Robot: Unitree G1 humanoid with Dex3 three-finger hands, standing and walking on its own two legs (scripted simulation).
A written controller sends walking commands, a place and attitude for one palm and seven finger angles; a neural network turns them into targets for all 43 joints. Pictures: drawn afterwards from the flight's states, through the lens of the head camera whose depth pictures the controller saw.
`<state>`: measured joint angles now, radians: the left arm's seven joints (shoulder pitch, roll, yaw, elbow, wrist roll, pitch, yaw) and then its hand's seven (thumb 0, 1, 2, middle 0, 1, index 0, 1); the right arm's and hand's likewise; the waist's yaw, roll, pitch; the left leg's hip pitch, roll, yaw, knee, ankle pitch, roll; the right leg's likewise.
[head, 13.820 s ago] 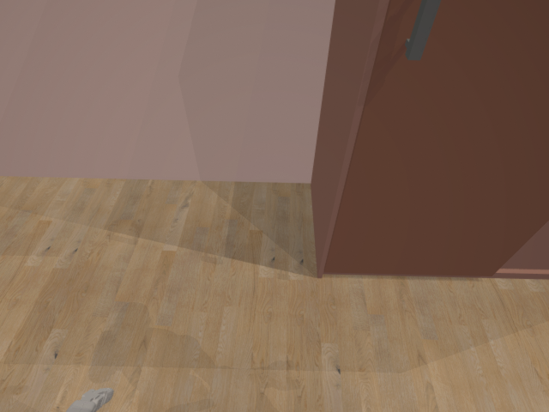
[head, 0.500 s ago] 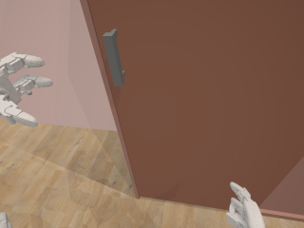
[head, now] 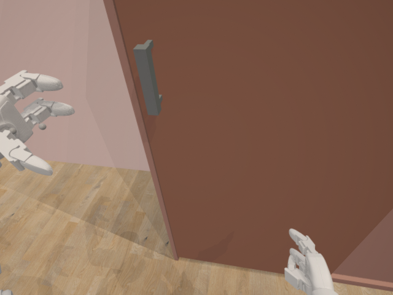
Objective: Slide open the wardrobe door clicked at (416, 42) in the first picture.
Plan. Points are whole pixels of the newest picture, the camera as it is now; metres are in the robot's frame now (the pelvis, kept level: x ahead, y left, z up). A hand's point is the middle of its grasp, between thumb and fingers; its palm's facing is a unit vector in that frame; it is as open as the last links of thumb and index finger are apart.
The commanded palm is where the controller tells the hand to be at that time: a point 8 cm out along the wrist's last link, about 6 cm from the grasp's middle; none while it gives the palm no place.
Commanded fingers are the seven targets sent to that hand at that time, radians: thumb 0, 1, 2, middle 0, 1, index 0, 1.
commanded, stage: move the hooked fingers beside the handle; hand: left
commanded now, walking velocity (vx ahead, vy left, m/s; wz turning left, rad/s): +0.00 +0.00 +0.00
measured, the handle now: (151, 78) +0.45 +0.15 +0.25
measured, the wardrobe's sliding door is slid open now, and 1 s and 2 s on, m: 0.00 0.00 0.00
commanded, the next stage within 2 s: none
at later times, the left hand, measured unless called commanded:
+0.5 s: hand (61, 113) +0.32 +0.27 +0.26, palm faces +0.05 -0.99 -0.09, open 14.0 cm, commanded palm +0.28 +0.30 +0.27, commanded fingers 0.00 -0.50 0.30 -0.30 -1.20 -0.30 -1.20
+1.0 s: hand (86, 105) +0.35 +0.24 +0.25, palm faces -0.02 -1.00 -0.06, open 14.0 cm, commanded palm +0.32 +0.28 +0.26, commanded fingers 0.00 -0.50 0.30 -0.30 -1.20 -0.30 -1.20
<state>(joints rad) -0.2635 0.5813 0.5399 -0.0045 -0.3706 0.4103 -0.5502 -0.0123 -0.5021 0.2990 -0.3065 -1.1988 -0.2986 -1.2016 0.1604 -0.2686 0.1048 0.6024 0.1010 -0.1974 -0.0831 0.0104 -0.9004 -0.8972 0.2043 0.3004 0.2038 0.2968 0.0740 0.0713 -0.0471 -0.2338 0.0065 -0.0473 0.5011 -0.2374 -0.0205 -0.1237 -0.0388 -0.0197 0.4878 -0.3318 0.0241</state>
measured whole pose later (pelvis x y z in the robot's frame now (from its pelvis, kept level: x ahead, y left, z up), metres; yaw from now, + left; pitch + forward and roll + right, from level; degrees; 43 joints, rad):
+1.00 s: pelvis +0.00 +0.00 +0.00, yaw +0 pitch -1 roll +0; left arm -0.52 0.52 0.42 0.28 -0.27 0.38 -0.43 -0.01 -0.50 0.30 -0.31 -1.20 -0.30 -1.20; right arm 0.19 -0.28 0.08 0.63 0.10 -0.16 -0.10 0.01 -0.90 -0.90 0.20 0.30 0.20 0.30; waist 0.03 0.06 -0.05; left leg -0.26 0.01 -0.04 0.52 -0.25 -0.02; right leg -0.16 -0.04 -0.01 0.52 -0.35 0.02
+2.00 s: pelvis +0.01 +0.00 +0.00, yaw -1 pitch +0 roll +0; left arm -0.66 0.46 0.35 0.43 -0.23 0.35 -0.33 -0.01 -0.50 0.30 -0.31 -1.20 -0.30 -1.20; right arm 0.23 -0.27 0.06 0.64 0.09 -0.11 -0.10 0.01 -0.90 -0.90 0.20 0.30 0.20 0.30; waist 0.01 0.06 -0.07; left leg -0.26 0.01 -0.03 0.50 -0.25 -0.02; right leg -0.16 -0.04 0.00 0.50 -0.34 0.02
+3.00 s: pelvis -0.01 +0.00 +0.00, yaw -1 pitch -2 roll +0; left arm -0.66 0.37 0.27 0.32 -0.22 0.44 -0.21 -0.01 -0.50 0.30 -0.31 -1.20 -0.30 -1.20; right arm 0.17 -0.25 0.08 0.65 0.09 -0.08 -0.10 0.01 -0.90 -0.90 0.20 0.30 0.20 0.30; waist 0.03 0.05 -0.06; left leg -0.24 0.02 -0.03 0.49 -0.23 -0.03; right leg -0.14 -0.03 -0.01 0.50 -0.33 0.02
